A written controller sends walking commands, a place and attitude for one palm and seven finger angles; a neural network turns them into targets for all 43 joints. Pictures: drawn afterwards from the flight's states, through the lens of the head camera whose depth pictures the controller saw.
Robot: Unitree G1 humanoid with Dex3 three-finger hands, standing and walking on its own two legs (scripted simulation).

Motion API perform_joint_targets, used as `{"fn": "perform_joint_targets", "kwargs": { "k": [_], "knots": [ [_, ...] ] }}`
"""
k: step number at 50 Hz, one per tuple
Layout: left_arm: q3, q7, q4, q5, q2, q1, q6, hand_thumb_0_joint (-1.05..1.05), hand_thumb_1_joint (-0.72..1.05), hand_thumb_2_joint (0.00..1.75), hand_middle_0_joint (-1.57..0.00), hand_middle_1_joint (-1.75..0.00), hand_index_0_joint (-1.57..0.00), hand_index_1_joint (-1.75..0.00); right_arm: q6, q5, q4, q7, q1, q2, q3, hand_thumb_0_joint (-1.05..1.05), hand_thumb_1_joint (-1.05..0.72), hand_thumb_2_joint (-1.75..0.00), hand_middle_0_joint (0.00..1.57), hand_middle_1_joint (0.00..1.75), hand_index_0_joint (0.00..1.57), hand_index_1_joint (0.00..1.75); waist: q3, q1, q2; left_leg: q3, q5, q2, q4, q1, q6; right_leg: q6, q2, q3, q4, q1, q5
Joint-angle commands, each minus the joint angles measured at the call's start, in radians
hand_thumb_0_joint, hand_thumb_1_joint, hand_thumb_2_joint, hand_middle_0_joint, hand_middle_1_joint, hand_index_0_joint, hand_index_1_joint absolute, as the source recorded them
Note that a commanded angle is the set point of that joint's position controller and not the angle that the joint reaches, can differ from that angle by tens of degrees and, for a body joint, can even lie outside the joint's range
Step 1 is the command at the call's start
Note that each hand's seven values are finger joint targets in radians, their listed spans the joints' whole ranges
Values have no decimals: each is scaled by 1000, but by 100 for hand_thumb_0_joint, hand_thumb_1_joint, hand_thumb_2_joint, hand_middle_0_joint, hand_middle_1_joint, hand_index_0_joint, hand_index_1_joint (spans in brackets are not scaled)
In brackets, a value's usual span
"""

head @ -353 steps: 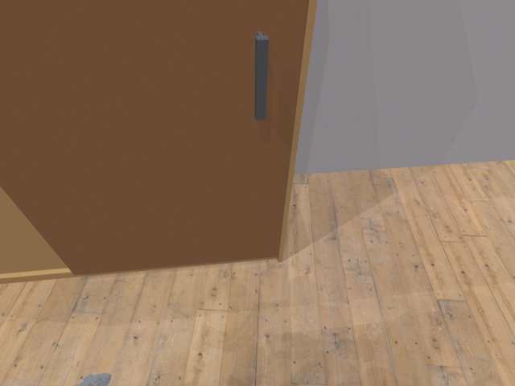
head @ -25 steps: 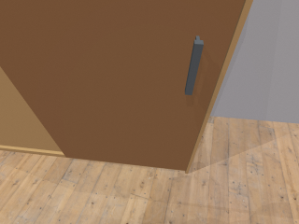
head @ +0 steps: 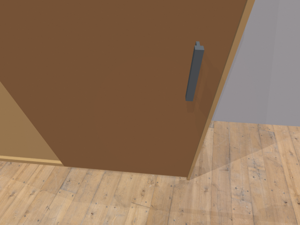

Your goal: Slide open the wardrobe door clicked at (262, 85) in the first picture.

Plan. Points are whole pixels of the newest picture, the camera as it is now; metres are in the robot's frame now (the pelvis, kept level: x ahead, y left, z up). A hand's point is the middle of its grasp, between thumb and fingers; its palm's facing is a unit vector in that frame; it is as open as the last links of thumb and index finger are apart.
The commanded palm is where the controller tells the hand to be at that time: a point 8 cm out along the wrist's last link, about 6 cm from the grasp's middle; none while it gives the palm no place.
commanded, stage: shuffle to correct the standing spot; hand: right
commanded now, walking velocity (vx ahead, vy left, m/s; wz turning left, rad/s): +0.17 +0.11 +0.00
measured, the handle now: (193, 72) +0.55 -0.11 +0.13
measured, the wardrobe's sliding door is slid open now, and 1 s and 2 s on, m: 0.00 0.00 0.00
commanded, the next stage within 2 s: come to a stop and stand still in 0.46 s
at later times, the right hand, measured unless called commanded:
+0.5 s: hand out of the picture +0.11 -0.14 -0.18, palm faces +0.03 +0.99 -0.13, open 7.3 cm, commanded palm none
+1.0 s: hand (181, 204) +0.24 -0.08 -0.17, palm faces +0.13 +0.97 -0.21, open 7.3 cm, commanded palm none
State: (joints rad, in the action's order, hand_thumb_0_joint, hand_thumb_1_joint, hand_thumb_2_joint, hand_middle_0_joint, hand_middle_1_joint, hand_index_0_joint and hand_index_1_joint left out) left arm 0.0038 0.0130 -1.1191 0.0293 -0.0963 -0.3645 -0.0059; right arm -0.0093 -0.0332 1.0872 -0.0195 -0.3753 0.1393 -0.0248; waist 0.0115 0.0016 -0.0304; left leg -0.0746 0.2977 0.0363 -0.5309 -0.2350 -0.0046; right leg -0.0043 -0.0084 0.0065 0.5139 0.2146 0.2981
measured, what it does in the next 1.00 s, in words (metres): walks ahead: left foot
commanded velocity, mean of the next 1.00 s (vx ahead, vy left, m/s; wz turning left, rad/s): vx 0.00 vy -0.01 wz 0.00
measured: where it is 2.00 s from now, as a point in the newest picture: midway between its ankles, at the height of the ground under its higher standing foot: outside the picture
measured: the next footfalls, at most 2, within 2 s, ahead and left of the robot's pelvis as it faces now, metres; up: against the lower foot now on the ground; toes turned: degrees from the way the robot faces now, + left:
left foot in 0.64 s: +0.30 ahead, +0.21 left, +0.00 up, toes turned +6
right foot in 1.12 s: +0.14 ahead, -0.04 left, +0.00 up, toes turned -6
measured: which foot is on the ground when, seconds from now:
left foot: down 0.00-0.28, up 0.30-0.62, down 0.64-1.00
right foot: down 0.00-0.64, up 0.66-1.00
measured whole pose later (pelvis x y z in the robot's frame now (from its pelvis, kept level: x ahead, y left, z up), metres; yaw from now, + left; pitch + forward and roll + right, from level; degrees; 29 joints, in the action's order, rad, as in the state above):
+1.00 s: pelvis +0.15 +0.11 -0.01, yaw -5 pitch +0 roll -1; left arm 0.07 0.00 -0.97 0.03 -0.21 -0.11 -0.07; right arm 0.01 -0.04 0.95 -0.04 -0.12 0.16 -0.04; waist -0.08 -0.02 -0.03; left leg -0.17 0.11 0.09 -0.52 -0.40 -0.05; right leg -0.05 0.00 -0.03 1.04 0.45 0.41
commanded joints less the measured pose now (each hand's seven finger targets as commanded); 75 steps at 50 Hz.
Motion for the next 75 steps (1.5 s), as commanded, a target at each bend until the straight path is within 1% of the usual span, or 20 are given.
{"fn": "perform_joint_targets", "kwargs": {
  "k": [1, 8, 12, 14, 15, 17, 24, 28, 30, 32, 36, 45, 51, 54, 55, 56, 57, 60, 63, 75],
  "knots": [
    [27, 12, 44, -3, -100, -47, 27, 0, 90, 90, -20, -30, -20, -30, -19, 5, -18, -1, -108, 50, -20, 0, -90, -90, 20, 30, 20, 30, -173, -18, 56, 62, 155, 62, 102, -10, -31, 68, -99, 112, -155, 179, 207],
    [20, 7, 85, -1, -46, 30, 39, 0, 90, 90, -20, -30, -20, -30, -34, 6, 27, -11, -212, 103, -44, 0, -90, -90, 20, 30, 20, 30, -146, -43, -146, 255, -50, 234, 224, 148, -146, 21, -38, -90, 234, 303, 130],
    [25, 6, 22, -6, -61, -101, 57, 0, 90, 90, -20, -30, -20, -30, -32, 10, 21, -11, -131, 66, -31, 0, -90, -90, 20, 30, 20, 30, -55, 55, 40, 36, -310, 122, -67, -6, -97, 44, -81, -77, -64, -68, -102],
    [49, 40, -69, 6, -191, -339, 55, 0, 90, 90, -20, -30, -20, -30, -33, 12, -37, -3, -32, 22, -10, 0, -90, -90, 20, 30, 20, 30, -21, 124, 303, -45, 259, -27, -529, -414, -5, 214, -447, 337, -161, -383, -794],
    [36, 48, -86, 8, -183, -336, 47, 0, 90, 90, -20, -30, -20, -30, -20, 2, -38, -6, 15, 55, -26, 0, -90, -90, 20, 30, 20, 30, -100, 113, 294, 35, 268, 4, -649, -463, -16, 224, -452, 281, -136, -324, -931],
    [30, 48, -49, 8, -139, -237, 55, 0, 90, 90, -20, -30, -20, -30, -15, -3, -45, 9, 43, 49, -33, 0, -90, -90, 20, 30, 20, 30, -186, 72, 114, 52, 190, 48, -681, -486, -16, 202, -420, 181, -147, -198, -825],
    [42, 48, -2, 12, -164, -140, 66, 0, 90, 90, -20, -30, -20, -30, 22, 5, -109, 48, 150, 4, -33, 0, -90, -90, 20, 30, 20, 30, -172, 34, 234, -11, -24, 63, -456, -423, 16, 114, -296, -41, -204, -113, -589],
    [68, 47, 20, 12, -220, -80, 47, 0, 90, 90, -20, -30, -20, -30, 19, 9, -107, 53, 125, 41, -46, 0, -90, -90, 20, 30, 20, 30, -130, 3, 236, -81, -43, 4, -152, -156, 5, 85, -284, -76, -100, -44, -603],
    [77, 33, 31, -2, -227, -81, 39, 0, 90, 90, -20, -30, -20, -30, -9, 7, -53, 40, -67, 114, -65, 0, -90, -90, 20, 30, 20, 30, 13, -85, 91, -59, -237, -3, 20, 146, 8, 24, -207, -100, 132, -8, -507],
    [43, 21, 58, -32, -87, -181, 22, 0, 90, 90, -20, -30, -20, -30, -34, 18, -41, 8, -133, 277, -89, 0, -90, -90, 20, 30, 20, 30, 271, -64, -298, 334, -868, 415, 85, 334, -121, -17, -32, -59, 584, 126, 327],
    [54, 26, 50, -26, -96, -80, -13, 0, 90, 90, -20, -30, -20, -30, -12, 10, -113, -16, 109, 209, -63, 0, -90, -90, 20, 30, 20, 30, 45, -28, -222, 244, -802, 368, 117, 22, -175, -15, -59, 0, 725, 175, 279],
    [71, -8, 127, 2, -133, 70, -69, 0, 90, 90, -20, -30, -20, -30, 11, 6, -147, -41, 152, 219, -75, 0, -90, -90, 20, 30, 20, 30, 40, -31, -82, 201, -346, 358, 224, -45, -176, -51, -20, 9, 640, 244, 89],
    [65, -17, 166, -9, -132, 90, -43, 0, 90, 90, -20, -30, -20, -30, 26, -14, -179, -30, 179, 240, -84, 0, -90, -90, 20, 30, 20, 30, 25, -30, -146, 221, 52, 332, 305, -111, -155, -26, -19, -44, 314, 96, 159],
    [57, -13, 123, -15, -122, -50, -20, 0, 90, 90, -20, -30, -20, -30, 41, -4, -175, -20, 199, 223, -78, 0, -90, -90, 20, 30, 20, 30, 42, 35, -124, 146, 185, 230, 247, -222, -63, -6, 15, -105, -55, -157, 32],
    [60, -6, 115, -13, -154, -70, -11, 0, 90, 90, -20, -30, -20, -30, 45, 5, -171, -14, 182, 179, -64, 0, -90, -90, 20, 30, 20, 30, 46, 42, 16, 77, 221, 158, 129, -259, -12, 3, -39, -51, -172, -203, 67],
    [70, -1, 137, 2, -218, -35, -4, 0, 90, 90, -20, -30, -20, -30, 48, 19, -174, -8, 171, 105, -51, 0, -90, -90, 20, 30, 20, 30, -18, 43, 309, -18, 218, 41, -107, -337, 40, 62, -245, 253, -344, -82, 276],
    [67, 7, 185, 6, -252, 75, -9, 0, 90, 90, -20, -30, -20, -30, 51, 15, -179, -7, 184, 95, -44, 0, -90, -90, 20, 30, 20, 30, -112, 23, 355, 32, 177, 14, -247, -302, 38, 111, -346, 333, -432, 137, 339],
    [42, 18, 183, 3, -188, 187, 13, 0, 90, 90, -20, -30, -20, -30, 49, 2, -104, 10, 93, 93, -54, 0, -90, -90, 20, 30, 20, 30, -137, -48, 158, 108, 2, -7, -424, -209, 28, 99, -241, 188, -398, 211, 222],
    [40, 27, 146, -4, -172, 89, 28, 0, 90, 90, -20, -30, -20, -30, 32, 0, -70, 17, 51, 76, -45, 0, -90, -90, 20, 30, 20, 30, -115, -18, 87, 91, -20, -15, -499, -315, 35, 114, -227, 144, -364, 28, 96],
    [46, 37, 23, 4, -186, -77, 30, 0, 90, 90, -20, -30, -20, -30, 13, 18, -45, 14, 72, 36, -17, 0, -90, -90, 20, 30, 20, 30, 7, 28, 183, 15, 114, -8, -13, -66, 24, 147, -253, 130, -209, -123, -375]
  ]
}}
